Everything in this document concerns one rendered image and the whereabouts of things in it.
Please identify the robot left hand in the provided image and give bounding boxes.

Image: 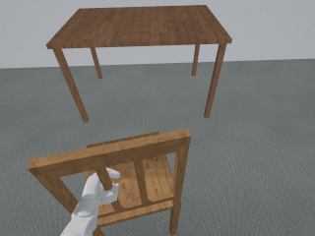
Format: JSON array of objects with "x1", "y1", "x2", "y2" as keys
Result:
[{"x1": 82, "y1": 167, "x2": 120, "y2": 206}]

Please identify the chair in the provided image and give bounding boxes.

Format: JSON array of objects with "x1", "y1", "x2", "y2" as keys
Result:
[{"x1": 28, "y1": 129, "x2": 191, "y2": 236}]

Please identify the left robot forearm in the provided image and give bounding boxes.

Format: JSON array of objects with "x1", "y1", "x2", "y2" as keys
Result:
[{"x1": 60, "y1": 198, "x2": 98, "y2": 236}]

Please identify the table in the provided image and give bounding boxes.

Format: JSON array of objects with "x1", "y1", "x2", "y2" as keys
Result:
[{"x1": 46, "y1": 5, "x2": 232, "y2": 123}]

